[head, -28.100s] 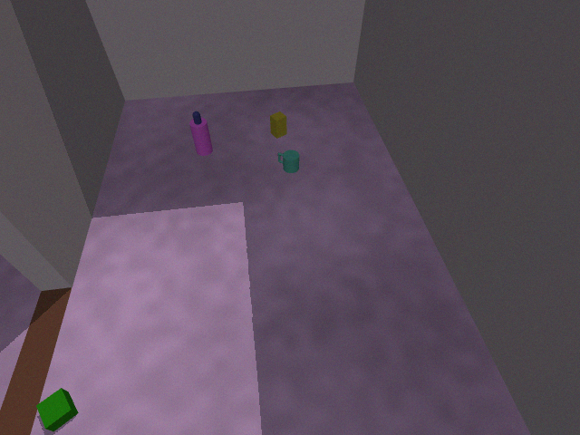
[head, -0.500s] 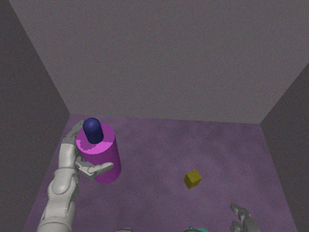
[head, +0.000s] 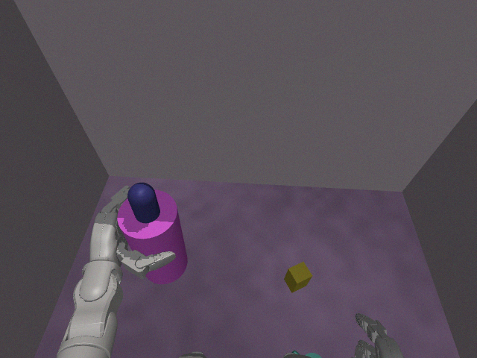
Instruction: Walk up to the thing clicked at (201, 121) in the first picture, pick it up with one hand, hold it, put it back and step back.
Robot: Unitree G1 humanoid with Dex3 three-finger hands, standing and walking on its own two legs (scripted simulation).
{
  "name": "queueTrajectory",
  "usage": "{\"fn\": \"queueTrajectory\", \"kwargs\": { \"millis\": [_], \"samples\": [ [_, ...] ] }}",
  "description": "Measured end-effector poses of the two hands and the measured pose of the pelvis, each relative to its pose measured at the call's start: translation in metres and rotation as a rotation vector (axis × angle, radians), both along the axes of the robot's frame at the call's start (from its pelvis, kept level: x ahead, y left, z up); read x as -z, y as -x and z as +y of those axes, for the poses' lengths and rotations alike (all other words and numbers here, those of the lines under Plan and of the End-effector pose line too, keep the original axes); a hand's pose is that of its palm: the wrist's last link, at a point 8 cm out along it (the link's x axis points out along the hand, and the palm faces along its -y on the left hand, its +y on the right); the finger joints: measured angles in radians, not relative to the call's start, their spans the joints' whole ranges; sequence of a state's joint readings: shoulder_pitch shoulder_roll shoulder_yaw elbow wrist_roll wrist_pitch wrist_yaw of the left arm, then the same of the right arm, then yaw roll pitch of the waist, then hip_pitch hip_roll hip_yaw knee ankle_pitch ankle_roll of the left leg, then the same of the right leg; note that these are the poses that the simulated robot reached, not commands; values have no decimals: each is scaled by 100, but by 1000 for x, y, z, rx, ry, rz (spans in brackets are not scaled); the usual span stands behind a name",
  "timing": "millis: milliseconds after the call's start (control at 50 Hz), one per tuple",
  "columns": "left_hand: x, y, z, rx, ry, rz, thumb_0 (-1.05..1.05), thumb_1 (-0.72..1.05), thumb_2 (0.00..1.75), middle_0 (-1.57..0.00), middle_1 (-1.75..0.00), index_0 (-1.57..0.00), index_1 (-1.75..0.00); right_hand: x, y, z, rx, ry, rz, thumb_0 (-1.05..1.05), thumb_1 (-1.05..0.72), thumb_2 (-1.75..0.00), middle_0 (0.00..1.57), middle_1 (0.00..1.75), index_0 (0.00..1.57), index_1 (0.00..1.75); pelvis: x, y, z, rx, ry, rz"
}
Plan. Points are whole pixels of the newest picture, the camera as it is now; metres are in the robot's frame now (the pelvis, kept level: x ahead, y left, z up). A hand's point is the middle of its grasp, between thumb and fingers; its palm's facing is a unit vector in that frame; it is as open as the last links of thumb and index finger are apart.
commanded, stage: crouch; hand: left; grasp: from the side
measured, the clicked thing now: (154, 232) +0.31 +0.16 +0.03
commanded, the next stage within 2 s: none
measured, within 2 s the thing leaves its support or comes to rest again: neither
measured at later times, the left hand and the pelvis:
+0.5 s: hand (158, 251) +0.32 +0.17 -0.07, palm faces +0.07 -1.00 +0.00, open 11.8 cm; pelvis -0.02 +0.00 -0.05, yaw +0 degrees
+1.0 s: hand (174, 278) +0.35 +0.18 -0.32, palm faces +0.09 -1.00 -0.04, open 11.8 cm; pelvis -0.06 +0.00 -0.26, yaw -2 degrees
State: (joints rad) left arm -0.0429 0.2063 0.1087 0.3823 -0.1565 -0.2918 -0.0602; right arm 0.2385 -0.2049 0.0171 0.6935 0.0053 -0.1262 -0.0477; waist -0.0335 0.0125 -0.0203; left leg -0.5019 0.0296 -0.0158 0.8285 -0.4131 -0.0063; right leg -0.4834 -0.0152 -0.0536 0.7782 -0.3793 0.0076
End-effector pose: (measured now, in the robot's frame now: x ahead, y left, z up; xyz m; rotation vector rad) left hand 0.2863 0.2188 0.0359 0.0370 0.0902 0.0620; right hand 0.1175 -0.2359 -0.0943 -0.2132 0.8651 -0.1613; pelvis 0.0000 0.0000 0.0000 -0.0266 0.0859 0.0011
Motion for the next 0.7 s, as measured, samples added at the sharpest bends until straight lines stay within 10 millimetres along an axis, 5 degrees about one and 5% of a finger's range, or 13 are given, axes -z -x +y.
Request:
{"fn": "queueTrajectory", "kwargs": {
  "millis": [200, 340, 500, 700],
  "samples": [
    [5, 1, -6, 7, 15, 3, -3, -58, 97, -59, -98, -63, -99, 2, 3, -1, 0, 1, 10, 1, -89, -90, 20, 30, 20, 30, 1, 2, 1, 0, 0, 3],
    [32, -4, -4, -15, 30, 19, -3, -58, 95, -61, -95, -66, -95, 10, 8, -3, -11, 8, 40, 1, -88, -90, 21, 30, 20, 30, 9, 9, 0, 3, -3, 44],
    [99, -8, 3, -15, 37, 31, -3, -58, 95, -61, -94, -66, -95, 48, 23, -16, -32, 37, 114, 0, -88, -90, 21, 30, 20, 30, 47, 19, -1, 6, 3, 182],
    [210, -19, 10, -5, 3, -1, -3, -59, 96, -62, -93, -67, -94, 150, 40, -29, -48, 65, 219, 0, -90, -90, 20, 30, 20, 30, 142, 33, -2, 14, 15, 386]
  ]
}}
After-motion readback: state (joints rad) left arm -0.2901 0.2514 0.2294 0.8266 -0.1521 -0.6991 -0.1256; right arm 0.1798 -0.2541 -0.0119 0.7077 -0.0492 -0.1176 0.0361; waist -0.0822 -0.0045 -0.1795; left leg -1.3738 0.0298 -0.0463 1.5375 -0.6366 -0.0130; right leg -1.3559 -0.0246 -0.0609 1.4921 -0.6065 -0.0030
